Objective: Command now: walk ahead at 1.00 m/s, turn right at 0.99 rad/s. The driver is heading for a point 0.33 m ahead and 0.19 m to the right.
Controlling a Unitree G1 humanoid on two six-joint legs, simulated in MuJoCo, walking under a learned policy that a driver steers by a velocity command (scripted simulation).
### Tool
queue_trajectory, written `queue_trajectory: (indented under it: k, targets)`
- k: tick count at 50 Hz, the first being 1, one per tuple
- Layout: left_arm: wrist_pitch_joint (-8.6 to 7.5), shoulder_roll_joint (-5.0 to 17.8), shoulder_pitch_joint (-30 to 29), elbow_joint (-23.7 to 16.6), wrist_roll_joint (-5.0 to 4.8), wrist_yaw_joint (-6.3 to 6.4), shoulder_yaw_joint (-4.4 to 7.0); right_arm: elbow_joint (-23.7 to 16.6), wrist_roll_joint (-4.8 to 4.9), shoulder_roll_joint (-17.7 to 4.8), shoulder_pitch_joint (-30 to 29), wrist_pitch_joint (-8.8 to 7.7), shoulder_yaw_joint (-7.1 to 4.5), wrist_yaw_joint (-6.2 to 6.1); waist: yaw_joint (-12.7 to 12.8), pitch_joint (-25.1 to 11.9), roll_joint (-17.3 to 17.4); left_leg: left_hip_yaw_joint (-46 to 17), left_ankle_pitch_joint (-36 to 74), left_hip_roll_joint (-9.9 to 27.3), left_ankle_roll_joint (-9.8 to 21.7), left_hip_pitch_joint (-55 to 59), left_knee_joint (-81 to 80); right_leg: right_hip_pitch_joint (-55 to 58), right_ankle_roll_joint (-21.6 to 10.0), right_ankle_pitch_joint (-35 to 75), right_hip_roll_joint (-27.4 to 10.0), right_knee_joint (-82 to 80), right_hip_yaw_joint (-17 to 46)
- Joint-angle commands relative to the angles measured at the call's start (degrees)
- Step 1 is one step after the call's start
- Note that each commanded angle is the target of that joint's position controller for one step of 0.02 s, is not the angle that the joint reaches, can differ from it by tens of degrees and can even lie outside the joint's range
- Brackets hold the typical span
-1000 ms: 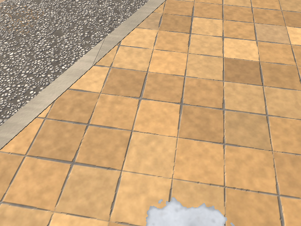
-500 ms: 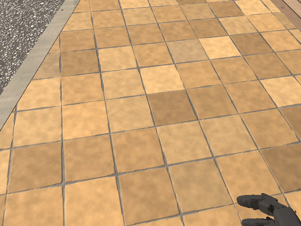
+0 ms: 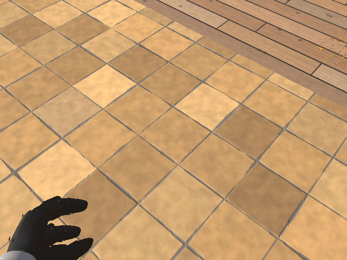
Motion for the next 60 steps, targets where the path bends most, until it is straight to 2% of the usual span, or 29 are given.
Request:
queue_trajectory:
  k: [1, 3, 4, 5, 6, 7, 8, 10, 12, 15, 16, 17, 20, 22, 23, 24, 25, 26, 27, 29, 31, 34, 37, 42, 43, 44, 47, 52, 60]
  targets:
    - [-0.64, 1.3, -0.1, -2.1, -0.06, -0.02, -0.23, -4.5, 0.04, -9.6, -3.6, -0.38, -1.65, -1.19, 6.6, 2.9, 7.8, 0.6, 77.9, 12.2, 0.8, -7.3, 4.3, 14.4, -3.1, -1.5, 6.0, -7.1, -6.5]
    - [-0.89, 5.0, 13.4, 1.8, -0.11, 1.10, 1.45, -5.5, -0.26, -13.1, -6.0, 1.50, -2.70, -2.09, 14.5, -4.3, 10.1, -0.6, 89.9, 15.0, 1.4, -8.2, 22.9, 29.6, -5.4, -7.2, 9.0, -7.8, -5.1]
    - [-1.30, 7.6, 26.4, 5.8, -0.25, 2.12, 3.11, -7.1, -0.51, -13.7, -9.4, 2.24, -2.93, -1.89, 19.9, -9.2, 9.9, -2.3, 85.4, 15.8, 2.6, -15.3, 39.1, 44.0, -7.8, -9.2, 9.3, -10.7, -0.9]
    - [-0.87, 10.2, 31.9, 8.3, -2.39, 3.74, 5.65, -7.9, 0.08, -12.5, -12.2, 2.62, -3.21, -1.19, 22.2, -12.2, 1.5, -1.8, 47.3, 7.3, 2.1, -28.8, 63.0, 59.4, -9.7, -9.7, 7.4, -17.8, 5.6]
    - [-0.61, 14.5, 24.3, 6.8, -1.90, 4.59, 5.71, -11.2, -1.80, -2.3, -9.1, 1.84, -0.45, 0.15, 10.8, -7.6, -8.1, -5.0, -5.7, 1.2, 1.5, -49.2, 82.0, 61.0, -12.0, -0.9, -3.9, -14.6, 25.2]
    - [0.32, 17.6, 26.1, 4.0, 0.04, 4.79, 6.72, -17.9, -0.05, -6.6, -10.9, 0.43, -1.02, 0.08, 12.4, -21.4, -6.6, -18.5, -5.0, -1.9, 0.2, -61.1, 89.0, 74.1, -24.0, -15.6, -12.2, -28.1, 51.1]
    - [0.26, 14.2, 26.1, 5.0, -0.14, 5.52, 6.52, -18.3, -0.45, -8.1, -15.5, -0.97, -0.68, 0.21, 12.1, -12.8, 3.0, -21.6, 0.1, 2.4, 0.5, -64.9, 81.3, 65.8, -20.7, -23.2, -13.3, -37.1, 54.1]
    - [-1.54, 9.9, 21.9, 6.9, -0.23, 6.41, 5.21, -17.1, -1.01, -7.2, -17.2, -0.58, -0.19, -0.18, 5.5, 1.5, 9.7, -20.2, 1.6, 6.0, -0.2, -57.9, 69.8, 45.6, -16.3, -6.0, -8.6, -37.9, 42.7]
    - [-3.40, 7.1, 18.9, 6.8, -0.93, 6.69, 3.67, -15.3, -2.06, -6.5, -12.4, 2.06, -0.05, -0.18, 0.7, 3.5, 11.0, -19.0, -0.8, 8.2, -2.3, -47.1, 61.9, 31.6, -14.4, 21.9, -5.9, -36.3, 31.1]
    - [-4.92, 7.2, 18.9, 9.0, -1.24, 5.61, 3.69, -17.2, -1.20, -2.1, -17.4, 2.85, 1.24, 0.43, 1.0, 2.5, 7.7, -14.6, 9.6, 6.4, -1.4, -37.8, 43.4, 23.6, -9.1, 40.2, 2.1, -34.2, 18.3]
    - [-5.34, 3.3, 16.7, 7.0, -5.10, 6.80, 3.39, -19.7, 1.15, -1.1, -26.0, -0.13, 1.01, -0.39, 4.7, 1.7, 9.1, -15.7, 15.8, 4.5, -2.2, -37.4, 36.8, 21.8, -7.6, 31.6, 2.9, -32.9, 18.8]
    - [-4.97, 4.3, 19.2, 8.3, -5.39, 7.57, 3.36, -20.4, 1.28, 0.2, -28.6, -1.39, 1.58, -0.29, 6.3, -0.6, 8.5, -14.7, 24.0, 2.3, -1.9, -35.3, 28.5, 24.1, -6.3, 27.8, 4.2, -31.8, 17.4]
    - [-3.48, 5.4, 28.2, 12.5, -3.53, 8.26, 3.82, -21.5, 1.69, -1.3, -32.0, -2.50, 0.50, 0.64, 10.1, -3.3, 0.2, -15.3, 40.9, -2.5, 0.4, -29.4, 16.6, 31.0, -2.5, 16.9, 2.6, -29.8, 20.6]
    - [-3.00, 4.1, 27.2, 12.7, -2.80, 8.21, 3.60, -21.0, 0.91, -4.4, -28.1, -2.26, -1.24, 0.69, 6.3, -4.9, -3.4, -15.8, 39.5, -4.1, 2.8, -24.8, 14.7, 35.4, -0.2, 21.0, 2.2, -22.4, 22.6]
    - [-2.85, 4.4, 24.0, 11.7, -2.68, 8.08, 3.75, -19.4, 0.55, -5.5, -22.1, -2.34, -2.05, 0.79, 1.7, -7.3, -3.9, -15.2, 42.6, -3.4, 3.8, -18.9, 12.7, 36.0, 2.1, 24.3, 3.2, -14.7, 21.1]
    - [-2.86, 3.2, 20.8, 9.6, -2.03, 7.85, 3.35, -17.0, 0.03, -7.4, -13.0, -2.43, -2.66, 0.88, -2.9, -12.6, -1.9, -19.0, 56.9, 2.7, 5.6, -8.2, 15.3, 32.6, 5.1, 16.4, 5.1, -0.7, 19.2]
    - [-2.78, -2.3, 31.5, 10.5, -1.54, 7.32, 1.95, -16.3, -1.85, -8.2, -10.1, -2.26, -1.78, 1.23, 1.5, -22.8, 15.2, -37.7, 85.9, 21.5, 17.2, 9.4, 22.5, 19.4, 9.3, -36.9, 13.5, 25.6, 18.8]
    - [-2.69, 1.1, 40.2, 12.5, -3.27, 6.27, 1.68, -15.5, -0.73, -7.4, -8.2, -1.83, -1.92, 2.05, 2.3, -34.0, 17.4, -55.7, 70.5, 28.1, 23.6, 16.3, 19.9, 13.5, 9.3, -38.1, 12.2, 35.2, 25.5]
    - [-1.59, 5.0, 34.5, 12.7, -3.83, 6.14, 2.58, -17.4, 0.25, -6.0, -13.6, -0.93, -2.03, 1.89, 0.8, -28.9, 10.1, -52.1, 54.5, 25.0, 22.4, 9.6, 16.0, 12.3, 10.5, -33.6, 8.6, 36.4, 24.3]
    - [0.39, 5.5, 21.9, 9.4, -2.91, 7.25, 3.20, -17.7, 1.09, -1.7, -23.4, 0.92, -0.06, 1.34, 3.8, -11.1, 0.5, -40.8, 33.0, 17.1, 17.2, -13.0, 9.6, 11.4, 11.1, -27.1, 4.7, 29.0, 16.8]
    - [1.69, 2.5, 23.6, 9.1, -2.68, 7.53, 2.95, -16.7, 0.35, -1.8, -26.6, 1.66, 0.15, 1.49, 7.7, -5.3, 5.7, -34.5, 26.1, 11.6, 14.5, -26.7, 4.7, 17.9, 10.9, -23.8, 1.9, 19.0, 13.3]
    - [1.17, -1.9, 23.9, 9.8, -1.79, 8.18, 1.74, -14.8, 0.10, -2.1, -27.1, 1.55, -0.37, 1.83, 8.0, -7.4, 8.8, -26.8, 37.6, 8.7, 14.6, -30.4, 4.6, 26.0, 11.4, -23.6, 1.1, 2.0, 10.3]
    - [1.49, -0.4, 21.4, 10.0, -1.61, 8.20, 1.91, -13.3, 0.72, -3.5, -25.4, 2.48, -0.99, 1.28, 6.6, -11.2, 9.6, -28.4, 23.7, 10.8, 15.4, -28.4, 4.0, 30.2, 10.5, -17.1, -0.2, -6.3, 10.8]
    - [1.58, -0.2, 18.0, 10.2, -0.10, 7.55, 2.23, -11.9, 1.19, -1.7, -25.2, 4.26, -0.06, 0.58, 7.1, -3.7, 8.9, -28.7, -10.8, 7.8, 9.3, -37.9, 1.5, 37.5, 6.0, -10.4, 0.1, -21.4, 9.3]
    - [1.22, 1.0, 17.7, 9.6, 0.29, 7.69, 2.27, -11.2, 0.95, -1.0, -23.6, 4.13, 0.22, 0.62, 6.6, -2.9, 6.2, -27.1, -10.9, 6.3, 7.0, -38.5, 4.2, 37.7, 4.2, -10.8, -3.4, -24.8, 13.2]
    - [0.98, 4.2, 16.6, 10.8, -0.32, 7.70, 3.25, -11.4, 0.98, -2.1, -21.7, 4.18, -0.41, 0.54, 3.5, -1.2, -1.3, -21.5, -6.5, 2.2, 5.0, -35.0, 6.4, 29.7, 2.6, -21.4, -3.3, -25.9, 14.6]
    - [-1.02, -1.0, 13.5, 10.9, -0.38, 7.52, 1.86, -10.5, 0.34, -0.4, -23.0, 4.29, -0.21, -0.06, 2.7, -1.4, -3.4, -18.5, 6.1, 0.8, 3.9, -23.4, 13.3, 20.6, 4.4, -26.6, -2.8, -30.6, 15.0]
    - [-2.18, -0.6, 15.9, 12.3, -1.15, 7.82, 2.09, -9.0, 0.72, -0.8, -23.2, 4.33, -0.44, -0.09, 4.2, -0.7, 1.9, -19.7, 7.2, 1.9, 5.7, -26.5, 12.4, 25.1, 5.7, -16.9, -1.4, -26.5, 13.0]
    - [-2.29, -1.1, 17.3, 15.0, -1.59, 7.81, 2.26, -6.1, 1.26, -0.7, -23.5, 4.54, -0.64, -0.34, 4.8, -4.3, 2.7, -19.1, 20.8, 2.0, 5.8, -22.8, 15.7, 29.3, 5.5, -4.6, -0.8, -24.1, 12.0]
